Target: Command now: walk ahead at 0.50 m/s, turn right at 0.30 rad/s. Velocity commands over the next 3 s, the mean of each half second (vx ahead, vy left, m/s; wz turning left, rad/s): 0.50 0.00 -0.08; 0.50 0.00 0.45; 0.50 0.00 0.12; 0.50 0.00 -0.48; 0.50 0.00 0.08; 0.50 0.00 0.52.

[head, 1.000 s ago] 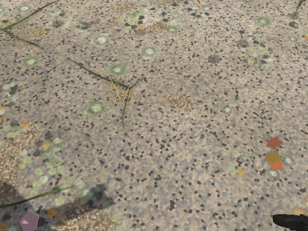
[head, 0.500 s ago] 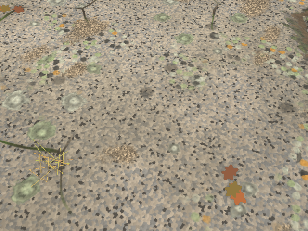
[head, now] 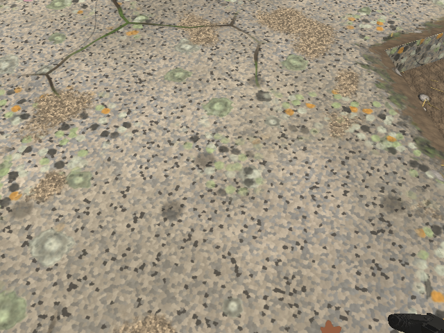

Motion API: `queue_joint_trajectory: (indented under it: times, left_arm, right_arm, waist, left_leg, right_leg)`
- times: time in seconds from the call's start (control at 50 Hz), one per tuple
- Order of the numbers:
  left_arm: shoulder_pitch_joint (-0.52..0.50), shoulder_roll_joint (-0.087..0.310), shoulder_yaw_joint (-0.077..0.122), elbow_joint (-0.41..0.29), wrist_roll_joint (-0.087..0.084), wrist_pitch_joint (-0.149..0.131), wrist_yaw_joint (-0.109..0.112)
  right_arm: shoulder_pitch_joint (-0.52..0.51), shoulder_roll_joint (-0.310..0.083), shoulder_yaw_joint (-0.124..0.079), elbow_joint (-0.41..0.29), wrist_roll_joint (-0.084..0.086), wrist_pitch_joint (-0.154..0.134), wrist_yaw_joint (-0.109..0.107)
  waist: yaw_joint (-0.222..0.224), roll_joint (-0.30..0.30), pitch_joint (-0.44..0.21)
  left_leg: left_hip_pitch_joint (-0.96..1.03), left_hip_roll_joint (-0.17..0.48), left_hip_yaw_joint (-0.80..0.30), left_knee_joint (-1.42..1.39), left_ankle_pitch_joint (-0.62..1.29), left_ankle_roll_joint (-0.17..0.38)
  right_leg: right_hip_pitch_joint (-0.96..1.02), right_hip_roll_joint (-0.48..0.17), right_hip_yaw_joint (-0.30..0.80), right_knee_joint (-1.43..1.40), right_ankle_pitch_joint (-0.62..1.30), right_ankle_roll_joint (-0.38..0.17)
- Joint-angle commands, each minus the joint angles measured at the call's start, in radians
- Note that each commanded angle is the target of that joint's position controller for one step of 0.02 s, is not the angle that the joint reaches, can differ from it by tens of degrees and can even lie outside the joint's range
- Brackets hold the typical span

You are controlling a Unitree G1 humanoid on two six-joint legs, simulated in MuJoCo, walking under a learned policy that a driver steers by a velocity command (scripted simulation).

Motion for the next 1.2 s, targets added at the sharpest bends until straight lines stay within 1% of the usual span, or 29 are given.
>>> queue_joint_trajectory:
  times: [0.02,0.04,0.06,0.08,0.12,0.26,0.4,0.44,0.48,0.5,0.52,0.54,0.56,0.58,0.62,0.7,0.86,0.9,0.94,0.98,1.0,1.02,1.04,1.06,1.08,1.1,1.12,1.16,1.2]
  left_arm:
    - [0.15,0.024,-0.018,-0.069,-0.022,-0.03,-0.001]
    - [0.046,0.112,0.002,-0.072,-0.03,-0.031,-0.001]
    - [-0.059,0.125,0.005,-0.095,-0.017,-0.029,0.0]
    - [-0.113,0.111,0.002,-0.111,0.001,-0.032,-0.001]
    - [-0.104,0.079,0.002,-0.11,0.006,-0.033,-0.009]
    - [-0.236,0.005,-0.027,-0.142,0.01,-0.039,-0.019]
    - [-0.414,0.014,-0.026,-0.196,-0.005,-0.061,-0.049]
    - [-0.369,0.044,-0.014,-0.188,-0.003,-0.07,-0.053]
    - [-0.145,0.118,0.025,-0.127,0.01,-0.074,-0.038]
    - [0.044,0.197,0.046,-0.103,0.029,-0.069,-0.024]
    - [0.072,0.247,0.052,-0.085,0.032,-0.056,-0.027]
    - [0.068,0.146,0.032,-0.084,0.022,-0.052,-0.026]
    - [0.009,0.104,0.016,-0.081,0.014,-0.053,-0.023]
    - [-0.055,0.078,0.006,-0.08,0.017,-0.055,-0.024]
    - [-0.136,0.037,-0.004,-0.07,0.027,-0.066,-0.03]
    - [-0.165,0.061,0.012,-0.031,0.028,-0.088,-0.023]
    - [-0.091,0.137,0.037,0.035,0.009,-0.065,-0.003]
    - [-0.071,0.152,0.044,0.052,-0.003,-0.051,-0.003]
    - [-0.075,0.178,0.052,0.058,-0.011,-0.035,0.0]
    - [-0.099,0.197,0.055,0.053,-0.019,-0.017,0.005]
    - [-0.086,0.171,0.042,0.047,-0.012,-0.016,0.01]
    - [-0.01,0.054,0.004,0.0,0.035,-0.031,0.004]
    - [-0.034,0.037,-0.016,-0.025,0.023,-0.07,-0.008]
    - [-0.162,0.123,0.006,-0.05,-0.022,-0.094,-0.019]
    - [-0.2,0.115,0.001,-0.064,-0.029,-0.108,-0.019]
    - [-0.195,0.109,0.002,-0.049,-0.005,-0.11,-0.01]
    - [-0.179,0.12,0.011,-0.041,0.014,-0.103,-0.005]
    - [-0.12,0.102,0.01,-0.012,0.017,-0.076,-0.013]
    - [-0.125,0.074,0.002,-0.003,0.017,-0.055,-0.013]
  right_arm:
    - [0.366,-0.262,-0.089,0.045,0.009,-0.002,0.006]
    - [0.311,-0.18,-0.065,0.028,0.022,0.001,0.005]
    - [0.253,-0.146,-0.052,0.017,0.014,0.009,0.002]
    - [0.212,-0.124,-0.042,0.017,0.005,0.014,0.001]
    - [0.179,-0.092,-0.028,0.023,-0.002,0.014,-0.002]
    - [0.242,-0.156,-0.042,0.076,0.022,0.02,-0.015]
    - [0.351,-0.174,-0.04,0.14,0.038,0.053,-0.02]
    - [0.34,-0.198,-0.049,0.143,0.039,0.064,-0.026]
    - [0.313,-0.18,-0.04,0.133,0.035,0.065,-0.028]
    - [0.297,-0.11,-0.014,0.095,0.007,0.059,-0.027]
    - [0.435,-0.014,0.014,0.084,0.024,0.039,-0.025]
    - [0.383,-0.129,-0.014,0.101,0.05,0.032,-0.024]
    - [0.295,-0.166,-0.029,0.077,0.059,0.031,-0.023]
    - [0.253,-0.152,-0.03,0.073,0.051,0.036,-0.026]
    - [0.251,-0.119,-0.035,0.072,0.039,0.058,-0.026]
    - [0.223,-0.064,-0.03,0.044,0.036,0.093,-0.025]
    - [-0.01,-0.047,-0.015,-0.046,0.032,0.087,0.022]
    - [-0.048,-0.06,-0.019,-0.073,0.031,0.089,0.031]
    - [-0.038,-0.083,-0.03,-0.091,0.029,0.093,0.036]
    - [0.136,-0.139,-0.067,-0.059,0.032,0.099,0.032]
    - [0.308,-0.208,-0.104,-0.01,0.035,0.105,0.017]
    - [0.363,-0.337,-0.134,0.001,0.043,0.109,-0.003]
    - [0.355,-0.328,-0.119,-0.044,0.039,0.092,0.005]
    - [0.341,-0.248,-0.094,-0.039,0.029,0.077,0.013]
    - [0.301,-0.215,-0.085,-0.035,0.029,0.067,0.012]
    - [0.23,-0.179,-0.074,-0.045,0.03,0.065,0.01]
    - [0.177,-0.148,-0.063,-0.061,0.022,0.064,0.005]
    - [0.138,-0.114,-0.05,-0.073,0.008,0.06,-0.004]
    - [0.163,-0.13,-0.051,-0.051,0.008,0.048,-0.01]
  waist:
    - [-0.117,0.339,-0.31]
    - [-0.143,0.19,-0.164]
    - [-0.142,0.109,-0.079]
    - [-0.125,0.075,-0.018]
    - [-0.08,0.115,0.003]
    - [-0.11,0.083,0.015]
    - [-0.154,0.082,0.065]
    - [-0.111,0.097,0.044]
    - [0.011,0.078,-0.103]
    - [0.085,-0.04,-0.273]
    - [0.019,-0.31,-0.398]
    - [0.055,-0.201,-0.332]
    - [0.05,-0.152,-0.186]
    - [0.02,-0.097,-0.118]
    - [-0.04,-0.108,-0.033]
    - [-0.077,-0.068,0.019]
    - [-0.004,-0.028,0.082]
    - [0.001,-0.031,0.092]
    - [-0.024,-0.054,0.065]
    - [-0.133,-0.064,-0.044]
    - [-0.21,-0.027,-0.136]
    - [-0.152,0.233,-0.213]
    - [-0.145,0.23,-0.386]
    - [-0.191,0.111,-0.29]
    - [-0.165,0.089,-0.177]
    - [-0.117,0.029,-0.104]
    - [-0.077,0.047,-0.073]
    - [-0.041,0.069,-0.072]
    - [-0.043,0.065,-0.054]
  left_leg:
    - [0.791,0.425,-0.823,-0.231,-0.405,0.294]
    - [0.688,0.392,-0.736,-0.26,-0.521,0.25]
    - [0.568,0.348,-0.58,-0.256,-0.437,0.212]
    - [0.456,0.303,-0.471,-0.273,-0.316,0.204]
    - [0.352,0.24,-0.347,-0.311,-0.155,0.19]
    - [0.35,0.214,-0.147,-0.377,0.105,0.206]
    - [0.426,0.244,-0.141,-0.311,0.155,0.175]
    - [0.45,0.257,-0.164,-0.248,0.234,0.157]
    - [0.356,0.177,-0.105,0.006,0.39,0.107]
    - [0.148,0.102,-0.057,0.322,0.116,0.063]
    - [-0.185,-0.023,-0.03,0.627,-0.473,0.012]
    - [-0.286,0.028,-0.108,0.742,-0.464,0.008]
    - [-0.329,0.067,-0.092,0.755,-0.372,0.011]
    - [-0.294,0.104,-0.075,0.726,-0.292,0.005]
    - [-0.208,0.145,-0.08,0.659,-0.203,-0.004]
    - [-0.206,0.159,-0.081,0.572,-0.109,-0.026]
    - [-0.188,0.132,0.009,0.178,0.139,0.01]
    - [-0.201,0.12,0.032,0.137,0.077,0.035]
    - [-0.138,0.074,0.083,0.119,-0.025,0.07]
    - [0.112,-0.017,0.146,0.08,-0.07,0.121]
    - [0.392,-0.042,0.108,0.044,-0.027,0.16]
    - [0.743,0.216,-0.348,0.012,-0.054,0.304]
    - [0.882,0.357,-0.82,-0.188,-0.258,0.437]
    - [0.829,0.339,-0.72,-0.243,-0.257,0.368]
    - [0.699,0.302,-0.585,-0.239,-0.201,0.331]
    - [0.549,0.257,-0.472,-0.236,-0.101,0.296]
    - [0.431,0.224,-0.395,-0.25,-0.001,0.28]
    - [0.333,0.201,-0.303,-0.29,0.13,0.275]
    - [0.292,0.192,-0.215,-0.319,0.237,0.273]
  right_leg:
    - [-0.603,0.01,-0.039,0.612,-0.11,0.016]
    - [-0.679,-0.042,-0.007,0.687,-0.037,0.011]
    - [-0.676,-0.082,-0.049,0.676,0.042,0.006]
    - [-0.654,-0.111,-0.071,0.619,0.097,0.005]
    - [-0.566,-0.161,-0.09,0.515,0.169,0.006]
    - [-0.55,-0.175,-0.158,0.147,0.405,0.046]
    - [-0.463,-0.119,-0.183,-0.097,0.468,0.03]
    - [-0.372,-0.101,-0.184,-0.145,0.414,0.009]
    - [-0.003,-0.104,-0.19,-0.177,0.442,-0.043]
    - [0.306,-0.313,0.017,-0.129,0.474,-0.11]
    - [0.551,-0.525,0.424,-0.226,0.307,-0.256]
    - [0.482,-0.493,0.454,-0.29,0.148,-0.241]
    - [0.359,-0.456,0.294,-0.311,0.169,-0.2]
    - [0.232,-0.409,0.187,-0.344,0.236,-0.176]
    - [0.055,-0.351,0.035,-0.421,0.341,-0.155]
    - [-0.033,-0.354,-0.123,-0.497,0.498,-0.167]
    - [0.074,-0.35,-0.339,-0.5,0.539,-0.119]
    - [0.148,-0.37,-0.359,-0.461,0.586,-0.103]
    - [0.198,-0.377,-0.388,-0.361,0.831,-0.081]
    - [0.175,-0.344,-0.433,-0.086,1.104,-0.045]
    - [0.027,-0.3,-0.451,0.161,1.007,-0.005]
    - [-0.397,-0.173,-0.44,0.548,0.284,0.065]
    - [-0.604,-0.034,-0.192,0.744,-0.142,0.079]
    - [-0.708,-0.091,-0.115,0.768,-0.065,0.054]
    - [-0.722,-0.131,-0.126,0.703,0.023,0.032]
    - [-0.663,-0.172,-0.126,0.615,0.092,0.032]
    - [-0.581,-0.198,-0.121,0.543,0.139,0.038]
    - [-0.492,-0.218,-0.142,0.488,0.199,0.056]
    - [-0.493,-0.22,-0.162,0.421,0.275,0.079]
Next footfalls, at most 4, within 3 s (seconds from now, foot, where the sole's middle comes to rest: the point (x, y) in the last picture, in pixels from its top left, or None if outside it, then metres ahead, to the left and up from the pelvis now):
0.50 right None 0.42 -0.14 -0.76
1.00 left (193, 274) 0.66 0.16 -0.76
1.56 right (230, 183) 1.03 0.06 -0.76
2.02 left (175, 134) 1.27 0.30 -0.76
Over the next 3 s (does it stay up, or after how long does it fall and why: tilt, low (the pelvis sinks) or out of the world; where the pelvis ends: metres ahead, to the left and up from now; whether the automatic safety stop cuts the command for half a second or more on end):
stays up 1.59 0.25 -0.01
